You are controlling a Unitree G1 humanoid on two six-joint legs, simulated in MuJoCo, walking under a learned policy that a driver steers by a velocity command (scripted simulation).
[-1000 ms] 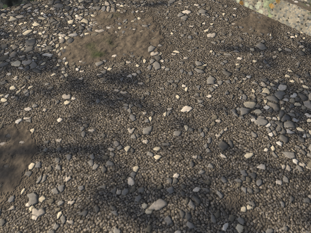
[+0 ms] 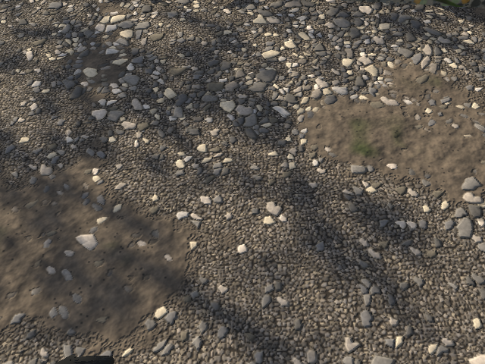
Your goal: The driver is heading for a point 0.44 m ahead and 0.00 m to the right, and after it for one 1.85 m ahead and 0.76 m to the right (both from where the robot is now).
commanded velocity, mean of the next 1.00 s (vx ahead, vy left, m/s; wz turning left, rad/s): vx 0.13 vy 0.00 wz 0.26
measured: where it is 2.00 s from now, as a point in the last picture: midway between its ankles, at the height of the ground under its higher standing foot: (202, 335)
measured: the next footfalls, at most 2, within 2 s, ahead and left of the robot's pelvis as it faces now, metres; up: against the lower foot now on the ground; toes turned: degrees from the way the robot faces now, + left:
left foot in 0.30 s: +0.07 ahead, +0.15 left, +0.00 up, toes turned +13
right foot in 0.68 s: +0.10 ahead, -0.08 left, +0.00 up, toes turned +13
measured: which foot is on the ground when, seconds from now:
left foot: up 0.00-0.28, down 0.30-0.72, up 0.74-0.98, down 1.00-1.00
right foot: down 0.00-0.30, up 0.32-0.66, down 0.68-1.00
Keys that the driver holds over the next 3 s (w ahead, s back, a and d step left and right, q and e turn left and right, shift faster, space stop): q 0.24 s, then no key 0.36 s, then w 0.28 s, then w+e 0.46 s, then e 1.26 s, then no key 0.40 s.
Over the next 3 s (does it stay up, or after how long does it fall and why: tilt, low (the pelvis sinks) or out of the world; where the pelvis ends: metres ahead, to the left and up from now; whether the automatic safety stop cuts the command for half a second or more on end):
stays up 0.49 0.12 0.01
